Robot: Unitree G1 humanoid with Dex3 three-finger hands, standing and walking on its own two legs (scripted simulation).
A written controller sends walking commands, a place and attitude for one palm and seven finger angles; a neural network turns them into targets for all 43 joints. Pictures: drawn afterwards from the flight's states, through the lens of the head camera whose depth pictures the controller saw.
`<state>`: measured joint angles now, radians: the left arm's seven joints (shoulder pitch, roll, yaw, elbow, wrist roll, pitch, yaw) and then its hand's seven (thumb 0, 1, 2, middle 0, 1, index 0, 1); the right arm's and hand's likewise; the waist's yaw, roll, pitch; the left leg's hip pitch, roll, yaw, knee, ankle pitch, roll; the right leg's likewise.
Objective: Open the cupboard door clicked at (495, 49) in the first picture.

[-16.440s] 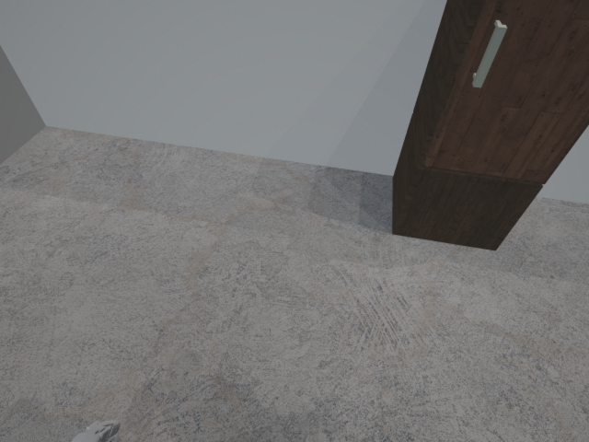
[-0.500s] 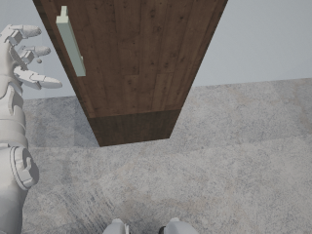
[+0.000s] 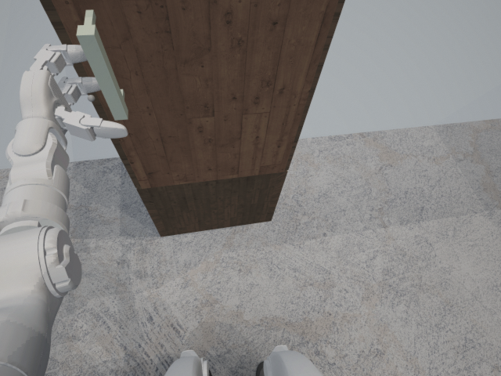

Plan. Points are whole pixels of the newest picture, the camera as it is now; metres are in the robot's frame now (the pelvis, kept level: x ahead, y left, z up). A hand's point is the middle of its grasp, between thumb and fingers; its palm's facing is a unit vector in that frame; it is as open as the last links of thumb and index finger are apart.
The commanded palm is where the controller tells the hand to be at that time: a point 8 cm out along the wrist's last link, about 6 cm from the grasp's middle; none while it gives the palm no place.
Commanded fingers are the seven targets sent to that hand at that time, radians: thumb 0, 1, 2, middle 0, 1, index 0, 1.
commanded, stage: slide the fingers in behind the handle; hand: left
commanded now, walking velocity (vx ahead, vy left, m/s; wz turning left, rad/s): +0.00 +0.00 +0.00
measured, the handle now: (107, 69) +0.57 +0.18 +0.12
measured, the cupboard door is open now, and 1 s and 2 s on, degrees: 0 0 1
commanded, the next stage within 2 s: close the thumb around the handle in 0.94 s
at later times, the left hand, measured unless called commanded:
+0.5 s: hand (110, 92) +0.53 +0.17 +0.11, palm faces +0.09 -1.00 +0.00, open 13.9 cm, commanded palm +0.50 +0.21 +0.11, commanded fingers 0.00 -0.50 0.30 -0.30 -1.20 -0.30 -1.20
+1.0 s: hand (108, 93) +0.53 +0.18 +0.11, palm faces +0.09 -1.00 +0.01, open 13.7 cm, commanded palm +0.50 +0.22 +0.11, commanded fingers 0.00 -0.50 0.30 -0.30 -1.20 -0.30 -1.20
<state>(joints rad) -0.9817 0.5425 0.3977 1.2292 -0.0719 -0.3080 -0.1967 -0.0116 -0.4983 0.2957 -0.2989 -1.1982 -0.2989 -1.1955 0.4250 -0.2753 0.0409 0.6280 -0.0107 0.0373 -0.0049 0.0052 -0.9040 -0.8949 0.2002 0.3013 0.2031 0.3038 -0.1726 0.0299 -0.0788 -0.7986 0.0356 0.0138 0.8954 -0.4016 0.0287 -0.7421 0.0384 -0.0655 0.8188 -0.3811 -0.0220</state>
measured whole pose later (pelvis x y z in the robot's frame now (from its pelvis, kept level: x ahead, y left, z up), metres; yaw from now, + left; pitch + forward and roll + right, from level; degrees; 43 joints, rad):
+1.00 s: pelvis +0.01 +0.00 +0.00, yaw -1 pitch +18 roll -2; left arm -0.98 0.49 0.41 1.22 -0.06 -0.33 -0.13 -0.01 -0.50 0.30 -0.33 -1.21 -0.34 -1.22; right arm 0.43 -0.27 0.03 0.62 -0.02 0.03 0.01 0.01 -0.90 -0.90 0.20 0.30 0.20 0.30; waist -0.18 0.03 -0.09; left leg -0.79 0.04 0.03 0.88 -0.41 0.03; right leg -0.75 0.04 -0.05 0.81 -0.39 -0.02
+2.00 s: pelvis +0.00 -0.01 +0.00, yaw -1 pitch +17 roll -2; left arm -0.93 0.43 0.38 1.16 -0.07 -0.34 -0.07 0.01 0.72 0.81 -0.36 -1.34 -0.35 -1.34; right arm 0.43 -0.28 0.02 0.63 -0.02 0.03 0.02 0.01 -0.90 -0.90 0.20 0.30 0.20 0.30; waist -0.16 0.04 -0.10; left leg -0.78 0.04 0.03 0.88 -0.40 0.02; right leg -0.74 0.05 -0.04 0.82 -0.38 -0.03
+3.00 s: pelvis +0.02 -0.05 +0.02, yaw +3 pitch +2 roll +0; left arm 0.09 -0.06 -0.33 -0.05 0.03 0.08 0.58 0.02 0.66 0.71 -0.32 -1.30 -0.36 -1.34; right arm 0.16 -0.18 0.01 0.59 -0.05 0.08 0.04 0.01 -0.90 -0.90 0.20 0.30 0.20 0.30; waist -0.03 0.06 -0.07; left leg -0.35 0.03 -0.03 0.69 -0.37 -0.03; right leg -0.31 0.04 -0.10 0.69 -0.40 -0.08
